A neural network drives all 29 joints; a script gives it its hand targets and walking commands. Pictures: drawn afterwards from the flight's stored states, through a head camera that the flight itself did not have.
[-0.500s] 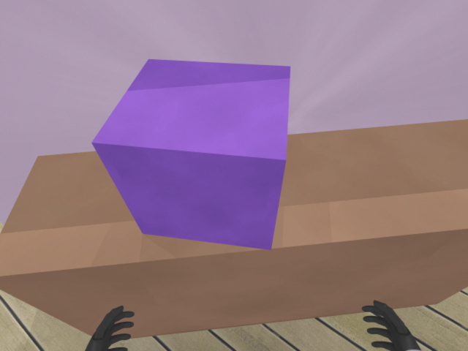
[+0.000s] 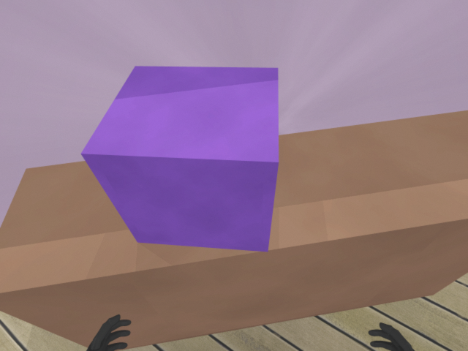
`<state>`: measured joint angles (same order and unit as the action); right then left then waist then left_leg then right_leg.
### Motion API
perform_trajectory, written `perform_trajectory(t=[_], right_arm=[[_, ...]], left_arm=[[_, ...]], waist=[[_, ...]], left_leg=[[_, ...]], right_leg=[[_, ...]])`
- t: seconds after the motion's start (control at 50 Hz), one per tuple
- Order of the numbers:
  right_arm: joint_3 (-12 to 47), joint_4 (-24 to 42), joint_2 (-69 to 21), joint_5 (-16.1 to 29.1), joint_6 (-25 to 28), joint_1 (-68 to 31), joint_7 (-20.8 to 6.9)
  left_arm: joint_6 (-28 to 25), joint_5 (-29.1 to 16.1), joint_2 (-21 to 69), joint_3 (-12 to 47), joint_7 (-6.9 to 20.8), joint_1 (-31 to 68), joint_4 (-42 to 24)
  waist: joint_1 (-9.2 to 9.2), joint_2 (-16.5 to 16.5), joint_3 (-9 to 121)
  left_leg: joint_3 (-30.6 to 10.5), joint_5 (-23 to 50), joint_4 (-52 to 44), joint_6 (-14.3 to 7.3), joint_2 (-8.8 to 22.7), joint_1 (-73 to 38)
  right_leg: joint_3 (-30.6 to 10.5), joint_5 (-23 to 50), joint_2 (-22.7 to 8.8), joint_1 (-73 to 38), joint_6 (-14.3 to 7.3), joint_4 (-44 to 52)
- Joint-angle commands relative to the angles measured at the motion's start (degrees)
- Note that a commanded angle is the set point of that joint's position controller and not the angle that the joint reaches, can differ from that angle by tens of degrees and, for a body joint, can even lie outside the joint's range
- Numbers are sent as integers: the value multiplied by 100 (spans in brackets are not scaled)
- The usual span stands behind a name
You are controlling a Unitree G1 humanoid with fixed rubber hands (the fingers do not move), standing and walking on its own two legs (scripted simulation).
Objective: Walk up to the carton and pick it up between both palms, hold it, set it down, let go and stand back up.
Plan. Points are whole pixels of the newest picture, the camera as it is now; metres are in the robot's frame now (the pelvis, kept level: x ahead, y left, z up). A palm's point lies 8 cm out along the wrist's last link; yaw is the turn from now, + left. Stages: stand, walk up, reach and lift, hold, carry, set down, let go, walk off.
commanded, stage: walk up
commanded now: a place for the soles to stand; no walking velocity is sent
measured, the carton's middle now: (203, 161) +0.47 +0.07 +0.05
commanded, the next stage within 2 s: reach and lift in 0.64 s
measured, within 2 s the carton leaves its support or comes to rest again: neither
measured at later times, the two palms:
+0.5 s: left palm out of the picture +0.14 +0.28 -0.08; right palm out of the picture +0.11 -0.25 -0.09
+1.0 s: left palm (97, 330) +0.18 +0.26 -0.05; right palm (387, 335) +0.15 -0.23 -0.06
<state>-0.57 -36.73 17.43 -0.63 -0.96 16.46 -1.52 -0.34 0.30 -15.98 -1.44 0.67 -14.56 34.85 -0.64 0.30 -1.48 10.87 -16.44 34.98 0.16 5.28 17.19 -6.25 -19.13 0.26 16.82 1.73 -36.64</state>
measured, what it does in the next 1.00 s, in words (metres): stands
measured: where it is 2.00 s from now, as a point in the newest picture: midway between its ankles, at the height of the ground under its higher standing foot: outside the picture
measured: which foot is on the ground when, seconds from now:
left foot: down 0.00-1.00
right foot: down 0.00-1.00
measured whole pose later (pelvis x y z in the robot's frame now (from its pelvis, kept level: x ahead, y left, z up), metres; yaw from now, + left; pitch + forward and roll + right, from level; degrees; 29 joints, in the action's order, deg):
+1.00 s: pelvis +0.00 +0.01 +0.01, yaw +3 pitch -7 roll +1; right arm -3.4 -40.7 10.0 -0.3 12.8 10.4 1.6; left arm 10.6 0.8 -14.9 -3.4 1.2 -6.0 27.4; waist -1.2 -2.8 -7.1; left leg 7.6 -13.4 28.8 -0.2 2.6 8.6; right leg -2.7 -16.8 -2.2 6.9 2.4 -30.2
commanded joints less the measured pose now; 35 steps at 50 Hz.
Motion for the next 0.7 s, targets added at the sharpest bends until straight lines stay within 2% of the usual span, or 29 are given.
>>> perform_trajectory(t=[0.0,0.22,0.62,0.64,0.66,0.68], right_arm=[[-241,476,921,19,92,-82,14],[-224,485,968,41,17,-268,0],[-228,449,997,43,-65,-388,-17],[-830,-538,490,-414,1070,-2107,-201],[-973,-767,785,-424,1484,-1591,-340],[-999,-869,724,-417,1659,-1486,-339]], left_arm=[[-89,-4,-887,-254,-44,48,-592],[-75,-3,-898,-286,-87,-46,-654],[-86,5,-931,-328,-110,-153,-682],[692,23,-518,-122,-245,1652,-97],[928,169,-453,-54,-349,1426,-334],[1016,159,-418,-79,-353,1505,-542]], waist=[[23,-155,305],[8,14,244],[-32,-96,189],[418,396,-145],[66,363,-172],[83,58,-38]], left_leg=[[-783,460,-665,-391,494,-574],[-670,213,-765,-482,625,-455],[-600,-1,-725,-477,594,-585],[-727,-159,-712,206,-181,17],[-647,-260,-652,175,-82,-452],[-707,-89,-450,145,-47,-899]], right_leg=[[-561,935,-363,436,-430,757],[-423,1057,-229,356,-358,491],[-532,970,-196,521,-373,502],[1079,-82,224,924,-600,305],[1055,97,186,1159,-648,268],[1089,223,140,1415,-608,448]])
